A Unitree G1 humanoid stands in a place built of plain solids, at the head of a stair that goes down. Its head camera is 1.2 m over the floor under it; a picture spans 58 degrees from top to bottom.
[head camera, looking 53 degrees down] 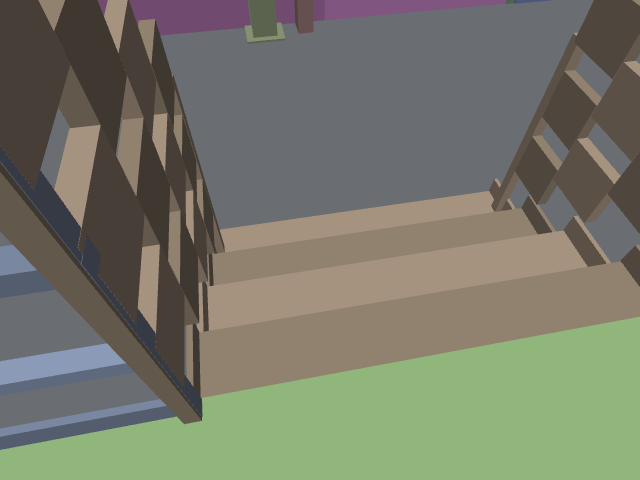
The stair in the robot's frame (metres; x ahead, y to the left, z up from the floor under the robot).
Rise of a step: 0.16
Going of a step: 0.28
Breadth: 1.62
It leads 11 degrees to the left of straight ahead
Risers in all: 5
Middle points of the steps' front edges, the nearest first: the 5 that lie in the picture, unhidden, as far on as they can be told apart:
0.51 -0.42 0.00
0.78 -0.37 -0.16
1.06 -0.31 -0.32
1.33 -0.26 -0.48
1.61 -0.21 -0.65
